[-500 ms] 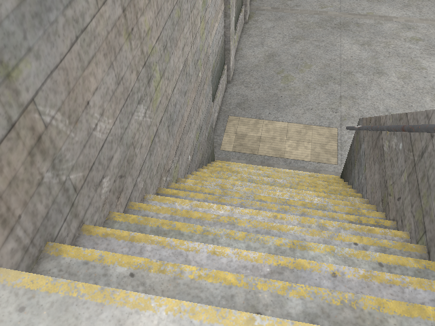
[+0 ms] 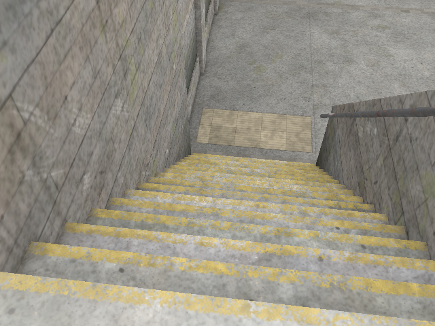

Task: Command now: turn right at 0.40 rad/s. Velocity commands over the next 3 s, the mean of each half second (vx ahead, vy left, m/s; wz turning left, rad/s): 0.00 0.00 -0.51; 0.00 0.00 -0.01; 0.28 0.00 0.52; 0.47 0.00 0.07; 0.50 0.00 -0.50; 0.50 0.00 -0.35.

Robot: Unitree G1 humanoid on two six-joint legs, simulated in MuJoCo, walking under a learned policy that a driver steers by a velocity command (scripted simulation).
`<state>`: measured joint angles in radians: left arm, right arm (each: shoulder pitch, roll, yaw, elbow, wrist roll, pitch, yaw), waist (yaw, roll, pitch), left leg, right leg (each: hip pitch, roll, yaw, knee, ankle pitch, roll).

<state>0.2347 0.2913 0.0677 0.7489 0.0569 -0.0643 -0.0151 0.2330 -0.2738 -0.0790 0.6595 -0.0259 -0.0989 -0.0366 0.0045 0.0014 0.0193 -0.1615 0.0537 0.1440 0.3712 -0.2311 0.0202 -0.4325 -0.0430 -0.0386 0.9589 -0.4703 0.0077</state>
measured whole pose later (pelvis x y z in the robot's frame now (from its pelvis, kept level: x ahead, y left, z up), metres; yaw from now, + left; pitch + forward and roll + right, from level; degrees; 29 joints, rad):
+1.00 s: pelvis +0.05 -0.04 -0.01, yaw -14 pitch +3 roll +0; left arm 0.19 0.35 0.05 0.70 0.04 -0.03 0.05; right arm 0.18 -0.29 -0.04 0.75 -0.01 -0.10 0.05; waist -0.02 0.01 -0.01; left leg -0.28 -0.02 -0.08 0.48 -0.25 0.02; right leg -0.35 0.03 0.04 0.78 -0.53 0.04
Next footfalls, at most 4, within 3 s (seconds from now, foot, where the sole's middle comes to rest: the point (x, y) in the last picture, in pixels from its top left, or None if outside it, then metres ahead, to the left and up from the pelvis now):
0.14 right None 0.04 -0.15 -0.78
0.72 left None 0.12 0.07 -0.78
1.14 right None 0.03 -0.17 -0.78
1.64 left None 0.36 0.06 -0.78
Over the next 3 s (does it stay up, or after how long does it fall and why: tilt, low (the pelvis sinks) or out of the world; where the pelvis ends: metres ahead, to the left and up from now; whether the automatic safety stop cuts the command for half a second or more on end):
stays up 0.71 -0.09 -0.29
